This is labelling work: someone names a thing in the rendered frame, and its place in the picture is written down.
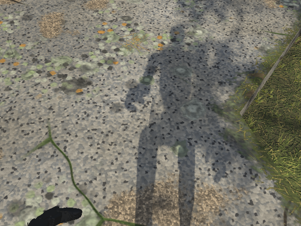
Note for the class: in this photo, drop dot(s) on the left robot hand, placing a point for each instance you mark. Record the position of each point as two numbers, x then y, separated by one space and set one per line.
55 216

